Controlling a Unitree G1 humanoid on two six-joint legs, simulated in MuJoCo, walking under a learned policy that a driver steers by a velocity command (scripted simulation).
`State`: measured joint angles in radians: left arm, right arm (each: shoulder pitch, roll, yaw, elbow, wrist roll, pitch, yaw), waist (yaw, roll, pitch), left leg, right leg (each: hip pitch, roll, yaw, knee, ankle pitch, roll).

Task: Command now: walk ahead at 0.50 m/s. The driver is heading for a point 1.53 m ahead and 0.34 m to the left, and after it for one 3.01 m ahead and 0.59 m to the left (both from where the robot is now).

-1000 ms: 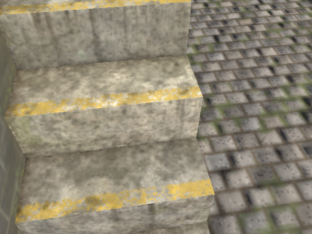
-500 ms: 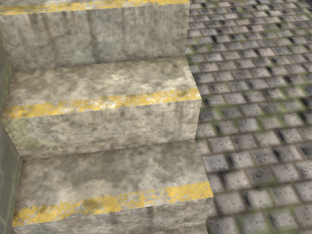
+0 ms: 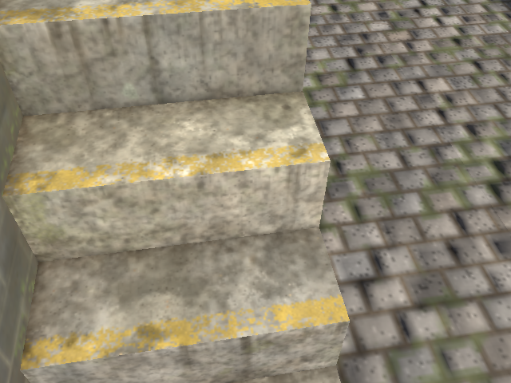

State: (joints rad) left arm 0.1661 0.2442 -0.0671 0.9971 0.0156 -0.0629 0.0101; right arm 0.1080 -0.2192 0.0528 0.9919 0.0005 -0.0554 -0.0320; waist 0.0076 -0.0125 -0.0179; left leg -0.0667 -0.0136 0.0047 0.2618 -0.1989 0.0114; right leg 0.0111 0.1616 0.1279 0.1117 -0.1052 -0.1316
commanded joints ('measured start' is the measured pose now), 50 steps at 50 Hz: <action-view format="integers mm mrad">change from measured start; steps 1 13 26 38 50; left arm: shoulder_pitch -16 -16 -14 -13 -12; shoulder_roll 102 104 106 108 108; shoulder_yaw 17 15 15 15 16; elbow -44 -46 -48 -50 -52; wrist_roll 0 0 0 0 -1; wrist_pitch -10 -12 -11 -11 -11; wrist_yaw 3 3 3 3 3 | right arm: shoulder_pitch -40 -38 -36 -36 -34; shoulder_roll -103 -104 -106 -107 -108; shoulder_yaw -20 -20 -21 -21 -21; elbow -50 -50 -50 -52 -54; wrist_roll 0 0 1 0 0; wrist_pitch -10 -10 -9 -9 -9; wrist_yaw -1 -1 -1 -1 -1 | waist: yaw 1 0 1 0 0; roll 14 12 13 13 13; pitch -27 -28 -29 -28 -28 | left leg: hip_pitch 14 13 10 10 10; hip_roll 130 129 128 128 127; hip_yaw -122 -122 -123 -123 -123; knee -9 -7 -6 -4 -2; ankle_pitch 153 149 146 147 148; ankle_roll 14 12 10 9 8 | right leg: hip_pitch -7 -7 -4 -5 -4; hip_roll -260 -260 -259 -258 -257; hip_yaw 146 150 153 157 159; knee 42 41 39 39 40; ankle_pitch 365 361 361 364 370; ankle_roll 71 72 73 73 74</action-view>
